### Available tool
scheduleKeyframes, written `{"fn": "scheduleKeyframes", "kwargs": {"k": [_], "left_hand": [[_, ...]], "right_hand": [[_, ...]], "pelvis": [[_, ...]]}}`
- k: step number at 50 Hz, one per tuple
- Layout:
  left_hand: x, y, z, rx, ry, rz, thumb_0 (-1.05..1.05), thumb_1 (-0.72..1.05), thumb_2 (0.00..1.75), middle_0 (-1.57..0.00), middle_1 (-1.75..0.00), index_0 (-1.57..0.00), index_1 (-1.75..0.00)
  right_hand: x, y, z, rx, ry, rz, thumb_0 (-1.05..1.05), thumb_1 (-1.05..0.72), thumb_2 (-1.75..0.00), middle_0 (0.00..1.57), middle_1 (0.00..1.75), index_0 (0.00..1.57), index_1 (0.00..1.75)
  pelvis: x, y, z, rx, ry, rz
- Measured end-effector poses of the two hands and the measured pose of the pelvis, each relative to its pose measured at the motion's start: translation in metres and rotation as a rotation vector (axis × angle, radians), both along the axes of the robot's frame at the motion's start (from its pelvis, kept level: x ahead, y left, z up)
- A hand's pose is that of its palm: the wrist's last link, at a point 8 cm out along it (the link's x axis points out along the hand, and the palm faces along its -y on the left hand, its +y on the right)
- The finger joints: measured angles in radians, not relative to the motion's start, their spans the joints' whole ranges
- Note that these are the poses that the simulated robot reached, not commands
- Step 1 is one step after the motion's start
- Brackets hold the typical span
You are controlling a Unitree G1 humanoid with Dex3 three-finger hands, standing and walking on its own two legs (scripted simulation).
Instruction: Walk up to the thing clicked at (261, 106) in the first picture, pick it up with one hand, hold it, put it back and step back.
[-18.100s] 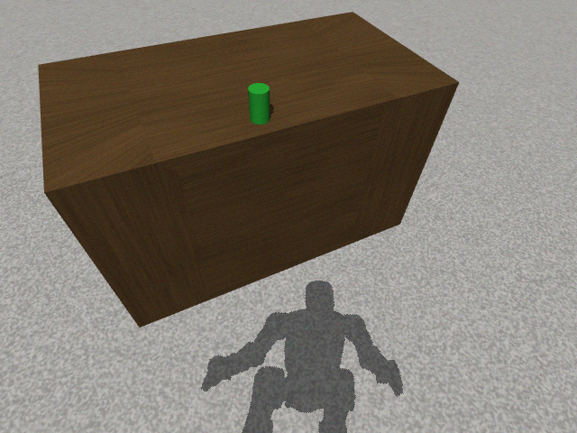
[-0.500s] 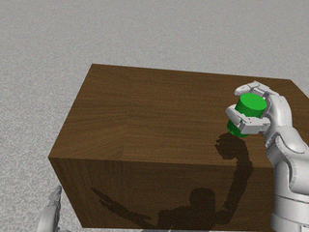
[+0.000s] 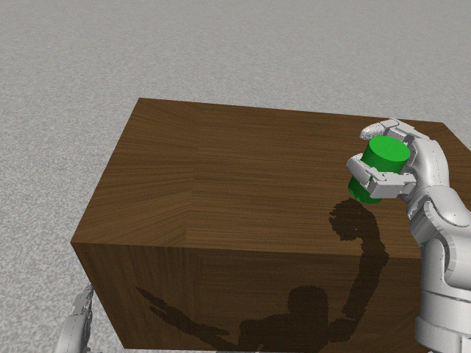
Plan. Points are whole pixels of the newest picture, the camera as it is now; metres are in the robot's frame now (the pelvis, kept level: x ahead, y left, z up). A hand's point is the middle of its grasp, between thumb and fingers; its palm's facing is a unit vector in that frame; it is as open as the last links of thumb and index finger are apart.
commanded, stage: crouch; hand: right
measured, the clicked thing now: (376, 171) +0.33 -0.19 +0.21
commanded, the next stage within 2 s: lower in 1.12 s
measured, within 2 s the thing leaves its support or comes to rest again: neither
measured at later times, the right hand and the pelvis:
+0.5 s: hand (350, 179) +0.37 -0.18 +0.15, palm faces +0.11 +0.99 +0.00, open 7.6 cm; pelvis -0.01 +0.00 +0.00, yaw +1 degrees
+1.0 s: hand (340, 182) +0.41 -0.19 +0.11, palm faces +0.08 +1.00 +0.01, open 7.6 cm; pelvis -0.01 +0.00 -0.01, yaw +2 degrees
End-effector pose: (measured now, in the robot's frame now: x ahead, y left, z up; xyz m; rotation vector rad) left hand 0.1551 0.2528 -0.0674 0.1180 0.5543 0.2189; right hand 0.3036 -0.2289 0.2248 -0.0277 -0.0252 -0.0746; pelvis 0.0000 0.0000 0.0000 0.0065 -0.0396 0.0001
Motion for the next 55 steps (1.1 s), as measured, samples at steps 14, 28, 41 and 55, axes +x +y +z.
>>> {"fn": "scheduleKeyframes", "kwargs": {"k": [14,28,41,55], "left_hand": [[-0.005,-0.002,-0.005,-0.003,0.024,-0.004,-0.01,-0.55,0.06,-0.05,-0.05,-0.05,-0.05],[-0.036,0.008,-0.009,0.051,0.073,0.035,-0.01,-0.54,0.06,-0.05,-0.04,-0.05,-0.05],[-0.034,-0.003,-0.007,0.046,0.080,0.029,-0.01,-0.54,0.06,-0.06,-0.05,-0.06,-0.05],[-0.037,0.002,-0.006,0.075,0.133,0.057,-0.01,-0.54,0.05,-0.06,-0.05,-0.06,-0.05]], "right_hand": [[0.007,0.000,-0.022,0.023,0.054,-0.021,0.00,0.15,-1.21,0.84,1.19,0.86,1.19],[0.044,-0.004,-0.076,0.033,0.085,-0.038,0.00,0.15,-1.21,0.84,1.19,0.86,1.19],[0.064,-0.010,-0.101,0.036,0.075,-0.026,0.00,0.15,-1.21,0.84,1.18,0.86,1.18],[0.082,-0.010,-0.121,0.046,0.066,0.008,0.00,0.15,-1.21,0.84,1.18,0.86,1.18]], "pelvis": [[-0.007,0.002,-0.001,0.000,0.002,-0.002],[-0.016,0.002,-0.004,-0.001,0.050,0.020],[-0.016,0.000,-0.005,-0.001,0.087,0.029],[-0.013,-0.003,-0.008,0.001,0.123,0.035]]}}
